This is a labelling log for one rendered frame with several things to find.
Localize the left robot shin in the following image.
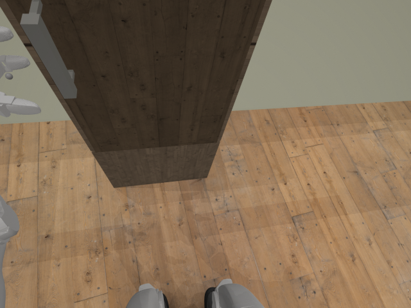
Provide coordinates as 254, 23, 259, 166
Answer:
139, 284, 155, 291

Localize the right robot thigh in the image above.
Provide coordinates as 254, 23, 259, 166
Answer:
212, 284, 264, 308

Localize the cupboard door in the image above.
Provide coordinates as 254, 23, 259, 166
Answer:
5, 0, 266, 153

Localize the left robot upper arm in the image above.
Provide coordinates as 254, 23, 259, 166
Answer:
0, 195, 19, 308

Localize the handle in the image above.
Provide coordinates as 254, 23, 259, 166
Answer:
20, 0, 77, 99

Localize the robot left hand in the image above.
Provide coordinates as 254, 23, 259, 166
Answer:
0, 26, 41, 117

